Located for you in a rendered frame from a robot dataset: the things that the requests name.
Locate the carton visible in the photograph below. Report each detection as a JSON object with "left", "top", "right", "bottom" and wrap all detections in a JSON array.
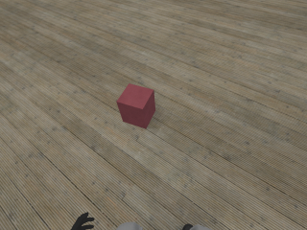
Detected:
[{"left": 117, "top": 83, "right": 155, "bottom": 129}]

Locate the left robot hand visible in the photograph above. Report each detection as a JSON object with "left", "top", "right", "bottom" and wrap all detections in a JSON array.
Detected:
[{"left": 71, "top": 212, "right": 94, "bottom": 230}]

